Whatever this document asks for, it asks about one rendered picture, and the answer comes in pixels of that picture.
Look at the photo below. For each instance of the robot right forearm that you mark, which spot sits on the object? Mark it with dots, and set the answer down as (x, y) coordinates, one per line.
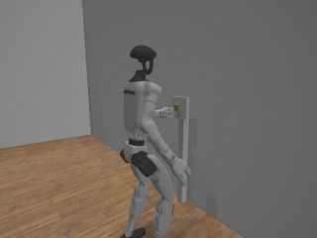
(156, 140)

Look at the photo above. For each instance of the panel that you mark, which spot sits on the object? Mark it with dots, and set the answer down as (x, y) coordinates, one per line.
(183, 124)

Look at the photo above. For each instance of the button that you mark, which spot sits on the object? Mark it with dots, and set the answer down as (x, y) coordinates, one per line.
(177, 107)

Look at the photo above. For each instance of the robot right hand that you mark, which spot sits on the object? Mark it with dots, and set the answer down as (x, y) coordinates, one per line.
(178, 168)

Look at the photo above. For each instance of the right robot upper arm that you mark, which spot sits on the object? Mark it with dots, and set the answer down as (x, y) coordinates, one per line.
(152, 93)

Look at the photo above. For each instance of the robot left hand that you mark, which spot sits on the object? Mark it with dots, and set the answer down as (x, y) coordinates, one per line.
(167, 112)

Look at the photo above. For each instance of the robot head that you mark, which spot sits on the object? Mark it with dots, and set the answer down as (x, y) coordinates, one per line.
(142, 54)

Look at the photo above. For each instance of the humanoid robot torso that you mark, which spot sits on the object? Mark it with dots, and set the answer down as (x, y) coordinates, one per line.
(133, 104)

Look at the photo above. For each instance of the robot left forearm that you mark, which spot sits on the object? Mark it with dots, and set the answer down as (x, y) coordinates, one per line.
(158, 114)

